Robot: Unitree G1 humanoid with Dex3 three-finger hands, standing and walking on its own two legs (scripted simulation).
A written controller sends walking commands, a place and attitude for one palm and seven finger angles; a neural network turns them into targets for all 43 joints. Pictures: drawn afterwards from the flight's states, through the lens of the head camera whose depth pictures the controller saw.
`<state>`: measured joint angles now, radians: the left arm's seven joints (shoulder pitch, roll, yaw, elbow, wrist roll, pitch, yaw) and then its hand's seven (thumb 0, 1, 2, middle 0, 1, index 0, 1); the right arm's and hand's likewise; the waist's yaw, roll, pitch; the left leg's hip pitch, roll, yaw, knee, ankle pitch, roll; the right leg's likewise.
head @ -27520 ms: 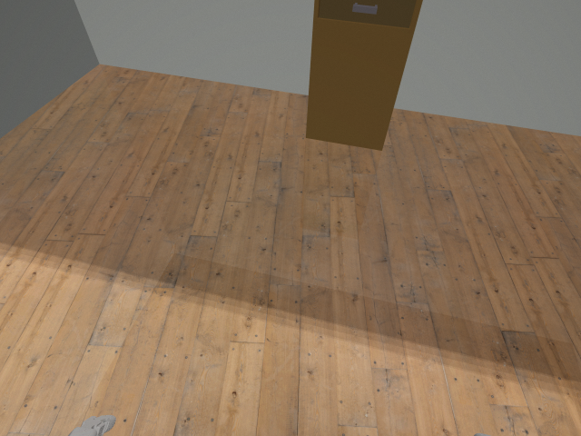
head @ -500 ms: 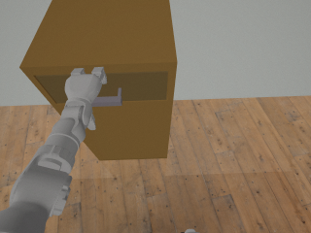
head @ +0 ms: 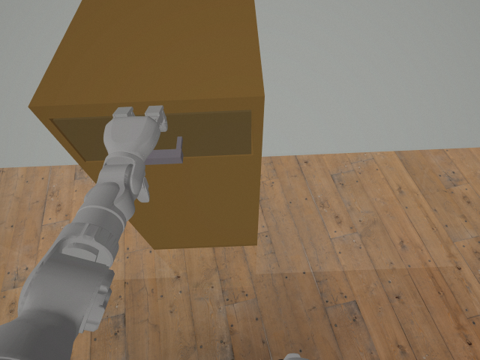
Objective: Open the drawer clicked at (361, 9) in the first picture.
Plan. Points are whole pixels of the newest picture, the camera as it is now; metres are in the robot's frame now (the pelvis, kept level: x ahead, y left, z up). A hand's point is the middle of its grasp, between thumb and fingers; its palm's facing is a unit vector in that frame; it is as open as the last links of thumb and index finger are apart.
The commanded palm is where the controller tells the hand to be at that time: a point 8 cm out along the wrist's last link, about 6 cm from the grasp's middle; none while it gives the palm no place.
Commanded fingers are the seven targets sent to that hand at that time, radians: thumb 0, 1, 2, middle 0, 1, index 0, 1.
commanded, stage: re-aim the fingers above the handle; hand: left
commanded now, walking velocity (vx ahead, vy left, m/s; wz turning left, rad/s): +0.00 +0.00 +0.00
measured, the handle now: (159, 149) +0.53 +0.17 -0.03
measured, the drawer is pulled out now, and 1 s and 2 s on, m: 0.00 0.00 0.00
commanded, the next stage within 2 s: lower the fingers behind the handle in 1.62 s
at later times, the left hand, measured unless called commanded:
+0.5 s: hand (140, 155) +0.47 +0.18 +0.03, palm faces -0.07 +0.02 -1.00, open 13.9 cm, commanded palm +0.45 +0.18 +0.09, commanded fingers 0.00 -0.50 0.30 -0.30 -1.20 -0.30 -1.20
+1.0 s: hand (155, 150) +0.48 +0.15 +0.03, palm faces -0.04 +0.00 -1.00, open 13.7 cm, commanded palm +0.46 +0.18 +0.09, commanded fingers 0.00 -0.50 0.30 -0.30 -1.20 -0.30 -1.20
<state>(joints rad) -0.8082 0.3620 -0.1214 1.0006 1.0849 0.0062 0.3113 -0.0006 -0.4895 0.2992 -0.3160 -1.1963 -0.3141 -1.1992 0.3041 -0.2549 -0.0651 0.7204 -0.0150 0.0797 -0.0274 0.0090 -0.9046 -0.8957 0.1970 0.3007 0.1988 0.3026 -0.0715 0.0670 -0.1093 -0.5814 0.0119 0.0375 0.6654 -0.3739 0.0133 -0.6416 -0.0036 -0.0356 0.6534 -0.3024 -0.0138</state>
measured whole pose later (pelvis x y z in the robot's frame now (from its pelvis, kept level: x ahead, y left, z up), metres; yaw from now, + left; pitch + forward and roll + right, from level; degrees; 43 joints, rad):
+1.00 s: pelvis -0.01 +0.01 +0.00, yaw -2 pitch +18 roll +0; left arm -0.87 0.34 -0.09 1.07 1.11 0.06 0.35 0.00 -0.49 0.30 -0.37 -1.22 -0.34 -1.24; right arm 0.30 -0.24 -0.04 0.72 -0.01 0.07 -0.03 0.01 -0.90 -0.90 0.20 0.30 0.20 0.30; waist -0.11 0.06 -0.11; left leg -0.62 0.01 0.07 0.68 -0.37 0.02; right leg -0.69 0.00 0.00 0.67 -0.29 0.00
